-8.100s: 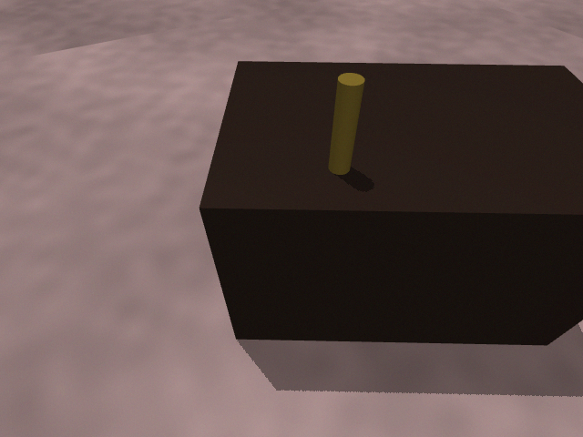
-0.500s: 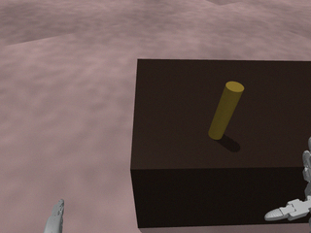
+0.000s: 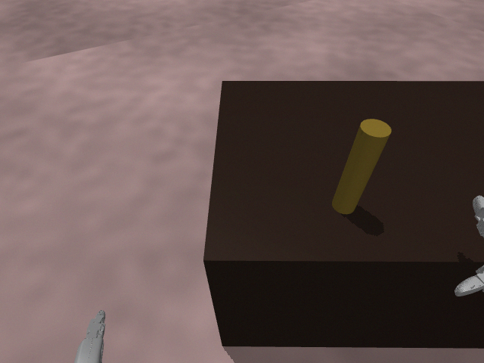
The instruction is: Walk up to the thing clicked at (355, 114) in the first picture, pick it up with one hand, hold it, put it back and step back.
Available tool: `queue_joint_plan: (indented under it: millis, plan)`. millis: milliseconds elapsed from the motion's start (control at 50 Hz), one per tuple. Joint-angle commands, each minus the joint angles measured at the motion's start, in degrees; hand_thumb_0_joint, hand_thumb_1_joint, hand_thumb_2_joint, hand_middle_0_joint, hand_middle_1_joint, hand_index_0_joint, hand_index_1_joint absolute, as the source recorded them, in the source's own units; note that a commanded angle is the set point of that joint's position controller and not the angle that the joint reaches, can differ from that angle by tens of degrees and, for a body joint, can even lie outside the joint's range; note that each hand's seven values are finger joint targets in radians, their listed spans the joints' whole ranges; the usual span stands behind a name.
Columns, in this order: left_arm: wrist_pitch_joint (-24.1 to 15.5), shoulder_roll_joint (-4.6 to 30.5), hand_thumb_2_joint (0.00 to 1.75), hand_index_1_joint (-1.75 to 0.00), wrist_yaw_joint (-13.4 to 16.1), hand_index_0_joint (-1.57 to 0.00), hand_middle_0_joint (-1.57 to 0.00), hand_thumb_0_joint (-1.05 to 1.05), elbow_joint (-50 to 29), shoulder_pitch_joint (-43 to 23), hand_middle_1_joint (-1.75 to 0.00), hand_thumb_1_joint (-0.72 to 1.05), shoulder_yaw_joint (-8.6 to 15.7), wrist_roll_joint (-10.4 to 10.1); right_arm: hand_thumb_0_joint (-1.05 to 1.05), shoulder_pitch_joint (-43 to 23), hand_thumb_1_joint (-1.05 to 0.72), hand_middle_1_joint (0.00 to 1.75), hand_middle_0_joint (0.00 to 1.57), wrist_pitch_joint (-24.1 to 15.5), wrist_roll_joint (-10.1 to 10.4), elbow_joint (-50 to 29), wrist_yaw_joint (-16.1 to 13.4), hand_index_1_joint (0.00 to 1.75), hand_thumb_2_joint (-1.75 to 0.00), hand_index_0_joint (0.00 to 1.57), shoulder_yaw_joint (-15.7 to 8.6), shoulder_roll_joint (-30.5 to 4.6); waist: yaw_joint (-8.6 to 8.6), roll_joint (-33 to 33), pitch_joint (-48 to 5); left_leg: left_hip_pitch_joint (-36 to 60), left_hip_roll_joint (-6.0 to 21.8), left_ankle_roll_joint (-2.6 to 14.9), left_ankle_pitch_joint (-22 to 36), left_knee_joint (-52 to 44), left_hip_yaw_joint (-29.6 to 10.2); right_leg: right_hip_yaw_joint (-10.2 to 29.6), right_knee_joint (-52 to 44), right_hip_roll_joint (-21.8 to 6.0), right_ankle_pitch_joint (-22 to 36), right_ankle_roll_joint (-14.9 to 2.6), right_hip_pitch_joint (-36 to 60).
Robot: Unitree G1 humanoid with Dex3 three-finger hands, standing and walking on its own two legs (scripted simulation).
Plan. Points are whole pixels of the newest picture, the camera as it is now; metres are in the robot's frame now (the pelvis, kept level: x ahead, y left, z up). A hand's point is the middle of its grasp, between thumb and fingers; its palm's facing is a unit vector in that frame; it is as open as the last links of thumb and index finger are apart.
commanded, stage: go down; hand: right
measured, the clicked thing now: (357, 171) +0.48 -0.22 +0.04
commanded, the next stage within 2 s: none
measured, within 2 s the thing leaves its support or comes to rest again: neither
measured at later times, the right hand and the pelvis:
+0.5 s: hand out of the picture +0.33 -0.37 +0.11, palm faces +0.20 +0.98 +0.00, open 17.7 cm; pelvis -0.01 +0.00 -0.01, yaw +0 degrees
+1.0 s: hand out of the picture +0.36 -0.39 +0.11, palm faces +0.22 +0.98 +0.00, open 17.6 cm; pelvis +0.00 +0.00 -0.02, yaw +0 degrees
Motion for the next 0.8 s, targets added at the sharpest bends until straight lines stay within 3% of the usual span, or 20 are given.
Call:
queue_joint_plan:
  millis: [0, 20, 80, 160, 180, 200, 220, 240, 280, 300, 340, 400, 460, 520, 540, 560, 640, 720, 740, 780]
  plan:
    - [-3.19, 8.15, 0.04, -0.05, 1.52, -0.06, -0.06, 0.0, -7.06, -2.75, -0.06, -0.54, 2.59, 0.05, 0.0, -16.03, 0.53, 0.06, 0.03, -3.66, 0.95, -11.21, 0.0, 0.06, -0.06, 0.04, -6.22, -22.13, -0.22, -5.94, -12.93, 0.44, -1.46, 1.26, 15.97, -2.98, 1.06, 0.25, -3.08, 0.98, 14.9, -1.46, 8.64]
    - [-3.1, 7.15, 0.04, -0.05, 1.41, -0.06, -0.05, 0.0, -5.17, -1.62, -0.06, -0.54, 1.79, 0.01, 0.0, -16.46, 0.53, 0.06, 0.03, -3.32, 0.9, -9.57, 0.3, 0.06, -0.06, 0.04, -6.0, -22.38, 0.14, -7.16, -10.33, -0.94, -1.38, 1.31, 14.79, -3.13, 0.96, 0.22, -3.14, 1.02, 13.27, -1.54, 7.3]
    - [-3.97, 9.49, 0.04, -0.05, 1.88, -0.06, -0.05, 0.0, -5.05, -3.35, -0.05, -0.54, 3.64, 0.28, 0.0, -23.14, 0.57, 0.06, 0.03, -3.56, 0.39, -8.81, 1.08, 0.06, -0.06, 0.04, -5.96, -24.96, 1.95, -9.14, -9.75, -3.47, -1.72, 1.63, 10.66, -2.95, 0.89, 0.56, -3.64, 0.44, 8.49, -1.3, 6.47]
    - [-5.04, 6.3, 0.04, -0.05, 2.14, -0.06, -0.06, 0.0, -5.29, -3.06, -0.06, -0.54, -0.05, 0.23, 0.0, -25.1, 0.58, 0.06, 0.03, -3.66, 0.17, -2.95, 2.62, 0.06, -0.07, 0.04, -5.48, -26.3, 2.33, -7.06, -10.4, -4.56, -1.65, 1.36, 9.62, -2.47, 0.54, 0.72, -2.68, 0.61, 6.44, -1.74, 4.34]
    - [-5.31, 6.65, 0.03, -0.05, 2.21, -0.06, -0.06, 0.0, -6.61, -3.88, -0.05, -0.53, -0.07, 0.27, 0.0, -26.38, 0.58, 0.06, 0.03, -3.73, 0.24, -2.23, 3.14, 0.06, -0.07, 0.04, -5.45, -26.87, 2.41, -7.43, -11.4, -4.79, -1.55, 1.31, 9.64, -2.34, 0.37, 0.84, -2.16, 0.63, 6.53, -1.68, 4.65]
    - [-5.64, 9.33, 0.03, -0.05, 2.61, -0.06, -0.05, 0.0, -6.83, -3.53, -0.06, -0.53, 1.78, 0.55, 0.0, -25.46, 0.58, 0.06, 0.03, -3.38, 0.47, 1.82, 3.76, 0.06, -0.06, 0.04, -5.56, -27.08, 3.28, -6.76, -11.89, -5.4, -1.61, 1.18, 9.21, -2.13, 0.41, 0.98, -1.7, 0.51, 5.93, -1.69, 4.59]
    - [-5.76, 9.05, 0.03, -0.05, 2.63, -0.06, -0.05, 0.0, -6.56, -2.35, -0.06, -0.53, 1.05, 0.74, 0.0, -26.9, 0.59, 0.06, 0.03, -3.36, 0.38, 1.37, 4.14, 0.06, -0.06, 0.04, -6.12, -28.56, 2.64, -6.55, -13.31, -4.81, -1.55, 1.19, 10.78, -1.4, 0.56, 1.15, -1.27, 0.51, 7.83, -1.63, 4.43]
    - [-6.01, 11.46, 0.03, -0.05, 2.89, -0.06, -0.05, 0.0, -7.75, -3.06, -0.06, -0.53, 2.94, 0.83, 0.0, -25.93, 0.58, 0.06, 0.03, -3.13, 0.52, 4.53, 4.51, 0.06, -0.06, 0.04, -6.29, -28.95, 2.94, -5.56, -14.6, -4.99, -1.56, 1.08, 11.0, -1.06, 0.63, 1.29, -0.69, 0.49, 8.23, -1.63, 4.68]
    - [-6.08, 7.54, 0.04, -0.05, 2.46, -0.06, -0.06, 0.0, -9.02, -3.64, -0.06, -0.54, -1.02, 0.81, 0.0, -29.66, 0.57, 0.06, 0.03, -3.6, 0.29, 3.58, 4.89, 0.06, -0.06, 0.04, -6.66, -30.14, 1.73, -7.01, -17.1, -4.78, -1.4, 1.24, 13.5, 0.04, 0.57, 1.36, 0.55, 0.51, 12.35, -1.43, 5.48]
    - [-6.19, 9.92, 0.04, -0.05, 2.91, -0.06, -0.05, 0.0, -10.04, -3.39, -0.06, -0.54, 1.22, 0.73, 0.0, -29.93, 0.57, 0.06, 0.03, -3.45, 0.35, 4.75, 4.96, 0.06, -0.06, 0.04, -6.94, -31.17, 2.4, -5.92, -17.99, -5.54, -1.88, 1.31, 14.13, 0.48, 1.09, 1.72, 0.84, 0.11, 14.16, -1.38, 6.1]
    - [-5.91, 9.35, 0.04, -0.05, 2.64, -0.06, -0.05, 0.0, -7.81, -2.59, -0.06, -0.54, 0.31, 0.9, 0.0, -29.24, 0.57, 0.05, 0.04, -3.49, -0.15, 7.48, 4.83, 0.05, -0.05, 0.04, -7.42, -32.67, 1.47, -6.78, -15.71, -6.31, -1.76, 1.33, 12.84, 0.77, 0.87, 1.48, 1.59, 0.42, 12.61, -1.44, 3.59]
    - [-5.97, 9.54, 0.05, -0.06, 2.45, -0.05, -0.05, 0.0, -9.63, -4.47, -0.06, -0.55, 0.23, 1.02, 0.0, -31.4, 0.57, 0.05, 0.04, -3.65, -0.48, 8.55, 4.98, 0.05, -0.05, 0.04, -7.67, -33.68, 1.59, -7.59, -15.97, -7.49, -1.9, 1.63, 10.41, 1.31, 0.86, 1.6, 1.49, 0.1, 9.78, -1.36, 1.89]
    - [-5.91, 9.26, 0.05, -0.05, 2.3, -0.05, -0.05, 0.0, -10.51, -4.02, -0.06, -0.55, -0.82, 0.89, 0.0, -32.53, 0.59, 0.06, 0.03, -4.13, -1.02, 8.84, 5.03, 0.06, -0.06, 0.04, -8.85, -36.89, 1.04, -7.97, -18.05, -7.13, -2.08, 1.77, 11.22, 2.13, 0.95, 1.68, 2.25, -0.04, 11.4, -1.28, 1.98]
    - [-5.84, 8.61, 0.06, -0.06, 2.56, -0.05, -0.05, 0.0, -11.46, -2.38, -0.06, -0.55, -1.45, 0.86, 0.0, -32.52, 0.56, 0.06, 0.04, -4.26, -0.98, 10.06, 5.46, 0.06, -0.06, 0.04, -9.71, -38.24, 1.28, -7.52, -19.78, -5.82, -1.94, 1.4, 13.65, 2.61, 0.58, 1.36, 3.78, 0.25, 13.41, -1.54, 2.21]
    - [-5.89, 9.44, 0.06, -0.06, 2.67, -0.05, -0.05, 0.0, -11.83, -1.84, -0.06, -0.55, -0.7, 0.98, 0.0, -33.45, 0.57, 0.06, 0.04, -4.32, -0.92, 10.14, 5.55, 0.06, -0.06, 0.04, -9.47, -37.89, 2.35, -7.72, -19.83, -6.4, -1.89, 1.33, 14.11, 2.66, 0.46, 1.31, 4.05, 0.29, 13.55, -1.7, 2.04]
    - [-5.63, 10.22, 0.05, -0.06, 2.68, -0.05, -0.05, 0.0, -10.33, -1.56, -0.06, -0.55, -0.1, 1.03, 0.0, -33.12, 0.55, 0.05, 0.04, -4.13, -1.05, 10.86, 5.69, 0.05, -0.06, 0.04, -10.13, -39.18, 1.8, -8.23, -19.59, -6.93, -1.85, 1.36, 14.33, 3.12, 0.43, 1.37, 4.34, 0.33, 13.95, -1.71, 1.6]
    - [-5.86, 9.65, 0.06, -0.06, 2.6, -0.05, -0.05, 0.0, -12.11, -2.41, -0.05, -0.56, -0.64, 0.98, 0.0, -36.05, 0.56, 0.06, 0.04, -3.94, -1.59, 10.86, 5.87, 0.06, -0.07, 0.04, -8.63, -38.63, 2.98, -9.03, -20.2, -9.65, -2.27, 1.44, 14.14, 3.94, 0.86, 1.76, 5.31, -0.24, 16.19, -1.49, 3.27]
    - [-5.72, 9.79, 0.06, -0.06, 2.41, -0.05, -0.06, 0.0, -10.9, -1.45, -0.05, -0.56, -0.49, 1.09, 0.0, -36.25, 0.55, 0.06, 0.04, -3.62, -2.19, 12.48, 6.19, 0.06, -0.07, 0.04, -8.9, -40.0, 3.31, -9.55, -19.57, -10.51, -2.02, 1.49, 13.16, 4.24, 0.5, 1.55, 5.87, 0.08, 13.2, -1.72, 1.47]
    - [-5.81, 11.05, 0.06, -0.06, 2.55, -0.05, -0.05, 0.0, -12.18, -1.31, -0.05, -0.56, 0.61, 0.99, 0.0, -37.37, 0.57, 0.06, 0.04, -3.61, -2.14, 11.44, 6.16, 0.06, -0.07, 0.04, -9.19, -40.77, 3.8, -8.88, -20.78, -10.69, -2.16, 1.45, 13.27, 4.43, 0.59, 1.66, 6.06, 0.02, 13.18, -1.78, 2.01]
    - [-5.86, 10.03, 0.06, -0.06, 2.43, -0.05, -0.05, 0.0, -12.31, -0.48, -0.05, -0.56, -0.25, 1.03, 0.0, -37.25, 0.56, 0.06, 0.03, -3.35, -2.02, 12.63, 6.42, 0.06, -0.07, 0.04, -9.3, -40.55, 3.83, -9.55, -21.17, -11.15, -2.12, 1.36, 14.72, 5.02, 0.66, 1.67, 7.05, 0.06, 15.99, -1.62, 2.48]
